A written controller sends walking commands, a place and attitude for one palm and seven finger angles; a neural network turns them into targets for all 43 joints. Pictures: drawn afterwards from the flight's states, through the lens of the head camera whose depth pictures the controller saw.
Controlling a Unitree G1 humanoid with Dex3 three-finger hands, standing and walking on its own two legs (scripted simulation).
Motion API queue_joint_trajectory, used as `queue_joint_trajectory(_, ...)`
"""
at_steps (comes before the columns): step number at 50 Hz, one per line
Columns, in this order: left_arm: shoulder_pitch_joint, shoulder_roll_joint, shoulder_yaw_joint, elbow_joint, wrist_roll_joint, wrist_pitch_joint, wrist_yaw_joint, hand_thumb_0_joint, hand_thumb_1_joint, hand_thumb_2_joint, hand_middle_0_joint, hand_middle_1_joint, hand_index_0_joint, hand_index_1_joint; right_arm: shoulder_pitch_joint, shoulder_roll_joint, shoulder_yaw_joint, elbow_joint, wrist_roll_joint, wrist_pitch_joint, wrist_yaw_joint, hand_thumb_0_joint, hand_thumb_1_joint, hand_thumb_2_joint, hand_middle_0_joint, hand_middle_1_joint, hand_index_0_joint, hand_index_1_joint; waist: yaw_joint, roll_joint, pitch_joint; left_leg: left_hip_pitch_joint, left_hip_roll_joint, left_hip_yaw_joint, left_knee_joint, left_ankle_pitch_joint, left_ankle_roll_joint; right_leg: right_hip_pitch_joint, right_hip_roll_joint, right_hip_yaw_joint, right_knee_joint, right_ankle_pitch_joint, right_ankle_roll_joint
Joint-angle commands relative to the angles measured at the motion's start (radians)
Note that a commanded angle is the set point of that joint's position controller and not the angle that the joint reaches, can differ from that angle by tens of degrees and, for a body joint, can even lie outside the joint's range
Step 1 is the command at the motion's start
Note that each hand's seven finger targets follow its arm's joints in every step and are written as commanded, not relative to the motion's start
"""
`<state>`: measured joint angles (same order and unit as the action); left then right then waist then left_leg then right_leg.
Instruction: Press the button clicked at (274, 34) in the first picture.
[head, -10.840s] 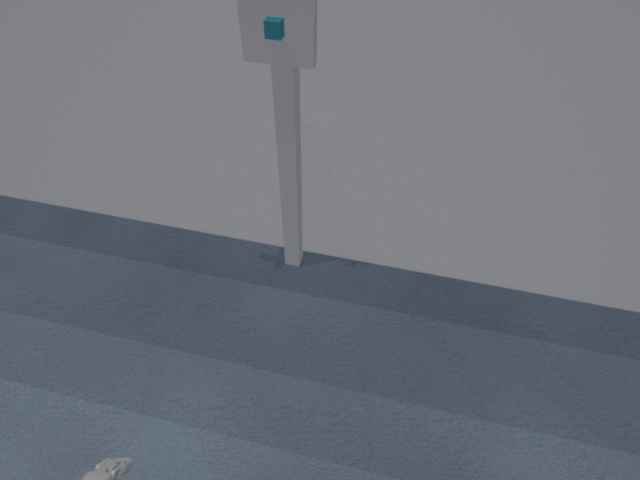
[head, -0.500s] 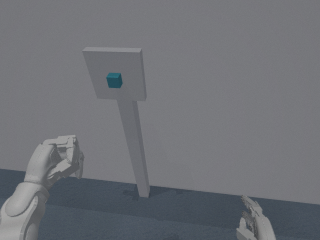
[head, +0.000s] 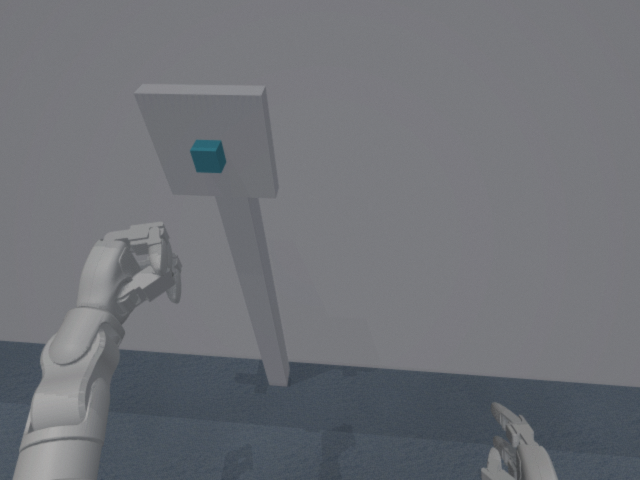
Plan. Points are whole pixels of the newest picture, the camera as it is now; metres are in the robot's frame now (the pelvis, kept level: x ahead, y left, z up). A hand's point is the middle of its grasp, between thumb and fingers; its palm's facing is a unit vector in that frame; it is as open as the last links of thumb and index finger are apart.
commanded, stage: aim a knuckle at the button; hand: left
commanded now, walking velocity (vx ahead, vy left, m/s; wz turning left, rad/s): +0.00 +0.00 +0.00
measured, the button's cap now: (209, 155) +0.52 +0.21 +0.15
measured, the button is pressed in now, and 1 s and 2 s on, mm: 0 0 0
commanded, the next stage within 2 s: press the button with the knuckle in 1.40 s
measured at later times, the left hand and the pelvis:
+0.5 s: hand (210, 242) +0.38 +0.17 +0.12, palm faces -0.02 -1.00 -0.03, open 3.1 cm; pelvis +0.00 +0.01 +0.00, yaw +0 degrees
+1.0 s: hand (219, 221) +0.42 +0.17 +0.11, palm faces +0.01 -1.00 -0.03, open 3.1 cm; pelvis +0.00 +0.00 +0.00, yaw -2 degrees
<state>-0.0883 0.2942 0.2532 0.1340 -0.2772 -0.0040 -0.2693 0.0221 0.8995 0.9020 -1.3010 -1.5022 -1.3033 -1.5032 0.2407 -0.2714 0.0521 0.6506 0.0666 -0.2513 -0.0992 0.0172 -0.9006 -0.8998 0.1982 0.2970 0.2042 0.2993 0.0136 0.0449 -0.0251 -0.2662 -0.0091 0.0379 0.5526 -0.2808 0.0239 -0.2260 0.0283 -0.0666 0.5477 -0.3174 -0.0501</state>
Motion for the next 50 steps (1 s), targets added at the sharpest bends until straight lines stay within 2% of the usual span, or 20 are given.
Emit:
queue_joint_trajectory(1, -0.259, 0.166, 0.046, -0.151, -0.005, -0.04, 0.015, 0.0, 0.9, 0.9, -1.3, -1.5, -1.3, -1.5, -0.095, -0.11, -0.048, -0.161, 0.001, -0.037, 0.004, 0.0, -0.9, -0.9, 0.2, 0.3, 0.2, 0.3, 0.005, -0.053, -0.177, 0.109, 0.008, -0.06, -0.05, 0.252, 0.016, -0.023, -0.029, 0.036, -0.072, 0.339, 0.041)
queue_joint_trajectory(4, -0.365, 0.139, 0.001, -0.16, 0.015, -0.038, 0.041, 0.0, 0.9, 0.9, -1.3, -1.5, -1.3, -1.5, -0.1, -0.108, -0.047, -0.164, 0.0, -0.019, 0.006, 0.0, -0.9, -0.9, 0.2, 0.3, 0.2, 0.3, -0.01, -0.058, -0.176, 0.119, 0.009, -0.063, -0.056, 0.231, 0.017, -0.043, -0.027, 0.036, -0.074, 0.295, 0.038)
queue_joint_trajectory(7, -0.433, 0.176, 0.035, -0.181, 0.03, -0.057, 0.077, 0.0, 0.9, 0.9, -1.3, -1.5, -1.3, -1.5, -0.095, -0.103, -0.046, -0.159, -0.007, -0.004, 0.007, 0.0, -0.9, -0.9, 0.2, 0.3, 0.2, 0.3, -0.007, 0.006, -0.241, 0.157, 0.012, -0.065, -0.054, 0.269, 0.009, -0.029, -0.028, 0.037, -0.062, 0.309, 0.03)
queue_joint_trajectory(8, -0.465, 0.205, 0.056, -0.169, 0.034, -0.066, 0.09, 0.0, 0.9, 0.9, -1.3, -1.5, -1.3, -1.5, -0.087, -0.106, -0.045, -0.151, -0.012, 0.004, 0.007, 0.0, -0.9, -0.9, 0.2, 0.3, 0.2, 0.3, -0.007, -0.024, -0.244, 0.148, 0.014, -0.066, -0.051, 0.27, 0.011, -0.02, -0.025, 0.04, -0.064, 0.307, 0.03)
queue_joint_trajectory(10, -0.495, 0.202, 0.059, -0.144, 0.041, -0.084, 0.102, 0.0, 0.9, 0.9, -1.3, -1.5, -1.3, -1.5, -0.083, -0.1, -0.045, -0.146, -0.013, 0.013, 0.009, 0.0, -0.9, -0.9, 0.2, 0.3, 0.2, 0.3, -0.011, -0.008, -0.267, 0.163, 0.017, -0.066, -0.052, 0.296, 0.006, -0.01, -0.024, 0.037, -0.056, 0.326, 0.026)
queue_joint_trajectory(12, -0.516, 0.147, 0.01, -0.135, 0.043, -0.1, 0.101, 0.0, 0.9, 0.9, -1.3, -1.5, -1.3, -1.5, -0.082, -0.094, -0.045, -0.145, -0.013, 0.015, 0.014, 0.0, -0.9, -0.9, 0.2, 0.3, 0.2, 0.3, -0.017, 0.027, -0.28, 0.188, 0.018, -0.066, -0.045, 0.332, 0.001, -0.019, -0.024, 0.035, -0.05, 0.35, 0.024)
queue_joint_trajectory(13, -0.497, 0.151, 0.016, -0.087, 0.043, -0.098, 0.1, 0.0, 0.9, 0.9, -1.3, -1.5, -1.3, -1.5, -0.073, -0.099, -0.047, -0.139, -0.014, 0.02, 0.016, 0.0, -0.9, -0.9, 0.2, 0.3, 0.2, 0.3, -0.016, -0.014, -0.275, 0.174, 0.022, -0.068, -0.04, 0.333, 0.003, -0.02, -0.02, 0.034, -0.051, 0.351, 0.024)
queue_joint_trajectory(18, -0.561, 0.123, -0.028, 0.117, 0.05, -0.055, 0.08, 0.0, 0.9, 0.9, -1.3, -1.5, -1.3, -1.5, -0.051, -0.116, -0.049, -0.12, -0.002, 0.062, 0.014, 0.0, -0.9, -0.9, 0.2, 0.3, 0.2, 0.3, -0.043, -0.075, -0.18, 0.106, 0.017, -0.071, -0.046, 0.243, 0.007, -0.073, -0.02, 0.032, -0.07, 0.293, 0.026)
queue_joint_trajectory(20, -0.624, 0.128, -0.029, 0.134, 0.053, -0.051, 0.085, 0.0, 0.9, 0.9, -1.3, -1.5, -1.3, -1.5, -0.046, -0.118, -0.052, -0.127, -0.001, 0.077, 0.014, 0.0, -0.9, -0.9, 0.2, 0.3, 0.2, 0.3, -0.043, -0.057, -0.193, 0.103, 0.015, -0.072, -0.048, 0.223, 0.007, -0.084, -0.023, 0.034, -0.069, 0.271, 0.024)
queue_joint_trajectory(25, -0.828, 0.171, -0.01, 0.117, 0.072, -0.134, 0.129, 0.0, 0.9, 0.9, -1.3, -1.5, -1.3, -1.5, -0.026, -0.112, -0.053, -0.12, -0.012, 0.09, 0.018, 0.0, -0.9, -0.9, 0.2, 0.3, 0.2, 0.3, -0.052, 0.008, -0.29, 0.153, 0.016, -0.082, -0.035, 0.229, 0.005, -0.09, -0.02, 0.045, -0.053, 0.245, 0.019)
queue_joint_trajectory(28, -0.906, 0.218, 0.023, 0.198, 0.08, -0.188, 0.149, 0.0, 0.9, 0.9, -1.3, -1.5, -1.3, -1.5, 0.003, -0.117, -0.053, -0.092, -0.018, 0.099, 0.02, 0.0, -0.9, -0.9, 0.2, 0.3, 0.2, 0.3, -0.063, -0.029, -0.304, 0.133, 0.017, -0.081, -0.024, 0.228, 0.007, -0.08, -0.016, 0.05, -0.046, 0.252, 0.021)
queue_joint_trajectory(34, -0.927, 0.2, 0.009, 0.486, 0.1, -0.191, 0.127, 0.0, 0.9, 0.9, -1.3, -1.5, -1.3, -1.5, 0.053, -0.129, -0.058, -0.074, -0.014, 0.13, 0.031, 0.0, -0.9, -0.9, 0.2, 0.3, 0.2, 0.3, -0.077, -0.034, -0.262, 0.047, 0.005, -0.059, -0.006, 0.197, 0.013, -0.101, -0.019, 0.06, -0.039, 0.278, 0.023)
queue_joint_trajectory(36, -0.932, 0.216, 0.022, 0.54, 0.103, -0.192, 0.112, 0.0, 0.9, 0.9, -1.3, -1.5, -1.3, -1.5, 0.073, -0.135, -0.062, -0.08, -0.016, 0.14, 0.036, 0.0, -0.9, -0.9, 0.2, 0.3, 0.2, 0.3, -0.071, -0.021, -0.278, 0.027, 0.003, -0.053, 0.003, 0.2, 0.013, -0.1, -0.019, 0.063, -0.031, 0.292, 0.021)
queue_joint_trajectory(37, -0.902, 0.255, 0.065, 0.554, 0.097, -0.197, 0.109, 0.0, 0.9, 0.9, -1.3, -1.5, -1.3, -1.5, 0.085, -0.139, -0.064, -0.086, -0.017, 0.145, 0.038, 0.0, -0.9, -0.9, 0.2, 0.3, 0.2, 0.3, -0.056, -0.053, -0.296, 0.011, 0.002, -0.055, 0.005, 0.213, 0.014, -0.074, -0.019, 0.063, -0.026, 0.31, 0.02)
queue_joint_trajectory(41, -0.859, 0.272, 0.093, 0.435, 0.08, -0.252, 0.089, 0.0, 0.9, 0.9, -1.3, -1.5, -1.3, -1.5, 0.091, -0.136, -0.073, -0.126, -0.021, 0.154, 0.048, 0.0, -0.9, -0.9, 0.2, 0.3, 0.2, 0.3, -0.032, -0.049, -0.41, 0.034, 0.001, -0.036, 0.017, 0.301, 0.019, 0.015, -0.017, 0.076, -0.002, 0.442, 0.025)
queue_joint_trajectory(43, -0.853, 0.305, 0.116, 0.386, 0.079, -0.278, 0.091, 0.0, 0.9, 0.9, -1.3, -1.5, -1.3, -1.5, 0.094, -0.135, -0.077, -0.127, -0.019, 0.161, 0.05, 0.0, -0.9, -0.9, 0.2, 0.3, 0.2, 0.3, -0.035, -0.057, -0.397, 0.022, 0.004, -0.032, 0.018, 0.308, 0.021, 0.028, -0.015, 0.079, -0.001, 0.466, 0.029)
queue_joint_trajectory(44, -0.852, 0.27, 0.086, 0.364, 0.078, -0.286, 0.087, 0.0, 0.9, 0.9, -1.3, -1.5, -1.3, -1.5, 0.087, -0.131, -0.076, -0.133, -0.018, 0.161, 0.052, 0.0, -0.9, -0.9, 0.2, 0.3, 0.2, 0.3, -0.042, -0.03, -0.384, 0.032, 0.003, -0.028, 0.016, 0.3, 0.023, 0.011, -0.014, 0.083, -0.005, 0.461, 0.03)
queue_joint_trajectory(45, -0.85, 0.269, 0.086, 0.377, 0.079, -0.286, 0.087, 0.0, 0.9, 0.9, -1.3, -1.5, -1.3, -1.5, 0.09, -0.131, -0.079, -0.128, -0.015, 0.162, 0.05, 0.0, -0.9, -0.9, 0.2, 0.3, 0.2, 0.3, -0.05, -0.051, -0.356, 0.029, 0.006, -0.027, 0.015, 0.282, 0.024, -0.01, -0.011, 0.078, -0.012, 0.44, 0.032)
queue_joint_trajectory(48, -0.868, 0.257, 0.065, 0.34, 0.08, -0.283, 0.085, 0.0, 0.9, 0.9, -1.3, -1.5, -1.3, -1.5, 0.084, -0.131, -0.08, -0.125, -0.012, 0.165, 0.047, 0.0, -0.9, -0.9, 0.2, 0.3, 0.2, 0.3, -0.064, -0.017, -0.319, 0.038, 0.005, -0.027, 0.013, 0.253, 0.028, -0.04, -0.011, 0.081, -0.025, 0.402, 0.032)
queue_joint_trajectory(50, -0.847, 0.285, 0.092, 0.352, 0.075, -0.27, 0.083, 0.0, 0.9, 0.9, -1.3, -1.5, -1.3, -1.5, 0.083, -0.134, -0.082, -0.117, -0.01, 0.167, 0.041, 0.0, -0.9, -0.9, 0.2, 0.3, 0.2, 0.3, -0.061, -0.017, -0.312, 0.039, 0.006, -0.028, 0.009, 0.237, 0.028, -0.04, -0.013, 0.083, -0.033, 0.389, 0.034)
